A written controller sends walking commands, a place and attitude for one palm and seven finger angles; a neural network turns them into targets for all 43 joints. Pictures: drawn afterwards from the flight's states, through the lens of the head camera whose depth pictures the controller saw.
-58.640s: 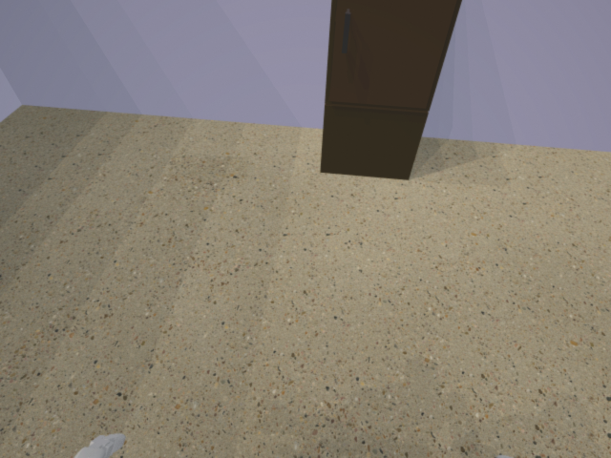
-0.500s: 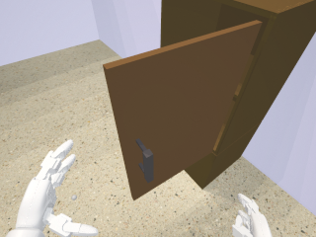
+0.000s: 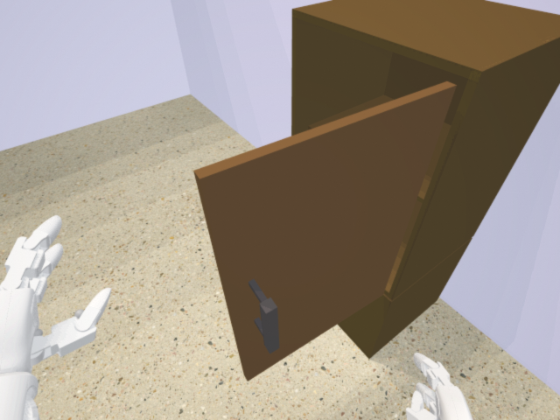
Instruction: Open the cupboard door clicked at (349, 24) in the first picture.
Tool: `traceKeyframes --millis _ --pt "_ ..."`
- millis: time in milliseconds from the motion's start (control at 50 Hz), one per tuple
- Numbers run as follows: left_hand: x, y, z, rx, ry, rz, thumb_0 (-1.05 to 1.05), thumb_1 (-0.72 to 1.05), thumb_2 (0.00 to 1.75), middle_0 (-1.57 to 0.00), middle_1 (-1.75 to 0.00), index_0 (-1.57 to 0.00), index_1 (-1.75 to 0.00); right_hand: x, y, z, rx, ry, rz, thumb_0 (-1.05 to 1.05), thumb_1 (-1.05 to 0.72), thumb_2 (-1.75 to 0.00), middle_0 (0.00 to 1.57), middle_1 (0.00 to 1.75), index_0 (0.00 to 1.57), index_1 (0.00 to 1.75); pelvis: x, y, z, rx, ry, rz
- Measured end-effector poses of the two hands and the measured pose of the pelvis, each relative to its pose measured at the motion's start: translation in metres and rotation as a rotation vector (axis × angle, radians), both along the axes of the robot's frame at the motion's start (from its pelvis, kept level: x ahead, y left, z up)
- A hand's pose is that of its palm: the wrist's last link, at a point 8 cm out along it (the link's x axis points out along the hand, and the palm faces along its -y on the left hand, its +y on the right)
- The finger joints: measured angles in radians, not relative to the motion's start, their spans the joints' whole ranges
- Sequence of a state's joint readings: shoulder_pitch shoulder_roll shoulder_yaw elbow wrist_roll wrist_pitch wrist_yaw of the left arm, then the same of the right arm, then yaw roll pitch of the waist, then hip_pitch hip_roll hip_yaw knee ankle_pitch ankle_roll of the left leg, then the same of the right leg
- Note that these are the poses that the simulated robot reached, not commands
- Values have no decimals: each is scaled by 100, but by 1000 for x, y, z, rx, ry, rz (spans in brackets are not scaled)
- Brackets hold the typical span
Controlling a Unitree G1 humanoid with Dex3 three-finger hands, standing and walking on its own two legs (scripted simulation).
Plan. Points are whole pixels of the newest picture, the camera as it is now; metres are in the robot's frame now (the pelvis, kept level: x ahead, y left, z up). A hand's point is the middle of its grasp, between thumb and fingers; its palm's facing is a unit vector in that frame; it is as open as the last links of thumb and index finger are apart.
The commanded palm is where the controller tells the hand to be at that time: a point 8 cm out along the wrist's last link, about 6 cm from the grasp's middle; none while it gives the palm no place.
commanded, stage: draw the hand back to the body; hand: left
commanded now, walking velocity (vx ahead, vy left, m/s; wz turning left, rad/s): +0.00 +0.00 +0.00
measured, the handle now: (263, 317) +0.30 +0.07 -0.04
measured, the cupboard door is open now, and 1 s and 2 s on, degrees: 86 86 86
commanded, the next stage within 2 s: step back with the hand held close in 0.48 s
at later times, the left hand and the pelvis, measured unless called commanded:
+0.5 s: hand (75, 303) +0.18 +0.24 +0.17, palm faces +0.46 -0.80 -0.38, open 7.5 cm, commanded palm +0.14 +0.28 +0.18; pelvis +0.00 -0.02 +0.01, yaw +0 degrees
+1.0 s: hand (61, 317) +0.17 +0.25 +0.16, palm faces +0.33 -0.80 -0.51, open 7.4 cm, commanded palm +0.11 +0.29 +0.18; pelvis -0.04 +0.00 +0.01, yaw -3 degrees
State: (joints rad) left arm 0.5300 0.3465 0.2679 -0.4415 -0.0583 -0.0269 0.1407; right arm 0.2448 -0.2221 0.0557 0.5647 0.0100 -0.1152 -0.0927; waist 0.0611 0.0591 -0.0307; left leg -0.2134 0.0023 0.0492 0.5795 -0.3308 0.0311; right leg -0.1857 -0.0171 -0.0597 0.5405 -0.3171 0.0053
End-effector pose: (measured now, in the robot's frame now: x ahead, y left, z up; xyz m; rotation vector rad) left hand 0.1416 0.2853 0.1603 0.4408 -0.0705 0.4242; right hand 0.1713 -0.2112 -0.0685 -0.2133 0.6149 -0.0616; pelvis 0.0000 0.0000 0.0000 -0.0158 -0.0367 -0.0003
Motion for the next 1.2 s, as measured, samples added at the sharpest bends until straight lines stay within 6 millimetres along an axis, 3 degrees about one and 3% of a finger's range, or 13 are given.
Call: traceKeyframes --millis 180,360,540,680,880,1020,1200 --pt "1 7 34 59 -112 40 0 72 82 -21 -31 -20 -30 9 -12 6 -11 -4 9 1 -90 -90 21 30 21 30 1 -7 6 4 -26 -4" --pt "1 -5 10 -16 -31 30 1 86 88 -21 -31 -20 -30 4 -23 5 -15 28 0 1 -90 -90 21 30 21 30 -1 -15 9 8 -38 -7" --pt "-3 -8 24 21 -76 31 1 88 89 -21 -31 -21 -30 1 -27 4 -10 23 -4 1 -90 -90 21 30 21 30 -3 -20 10 6 -56 -7" --pt "0 -4 23 38 -73 31 1 88 90 -21 -31 -21 -30 -3 -29 4 -5 39 -14 1 -90 -90 21 30 21 30 -8 -21 11 -1 -38 -9" --pt "6 -5 17 97 -3 -89 1 89 90 -21 -31 -21 -30 -33 -42 6 -51 101 -121 1 -90 -90 21 30 21 30 -27 -7 10 3 16 -39" --pt "-13 10 20 145 -30 -115 1 88 89 -22 -31 -21 -30 -64 -37 8 -77 127 -165 1 -90 -90 21 30 21 30 -48 3 7 3 17 -44" --pt "-62 25 22 185 -117 -65 1 88 90 -22 -31 -21 -30 -95 -16 2 -79 82 -108 1 -90 -90 21 30 21 30 -83 12 -5 -2 -6 -12"
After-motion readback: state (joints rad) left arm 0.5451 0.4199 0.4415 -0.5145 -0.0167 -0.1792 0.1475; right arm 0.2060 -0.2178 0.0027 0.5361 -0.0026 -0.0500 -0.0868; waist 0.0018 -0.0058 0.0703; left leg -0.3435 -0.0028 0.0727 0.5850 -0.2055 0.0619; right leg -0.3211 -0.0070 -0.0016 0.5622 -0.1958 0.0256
